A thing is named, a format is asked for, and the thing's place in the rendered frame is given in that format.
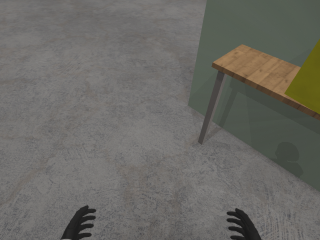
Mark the robot right hand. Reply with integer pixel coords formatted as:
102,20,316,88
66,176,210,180
226,208,262,240

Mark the robot left hand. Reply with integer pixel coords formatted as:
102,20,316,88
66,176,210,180
60,205,96,240

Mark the table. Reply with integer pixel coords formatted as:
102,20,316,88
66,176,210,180
198,44,320,145

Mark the carton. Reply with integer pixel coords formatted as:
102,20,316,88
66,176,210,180
284,39,320,114

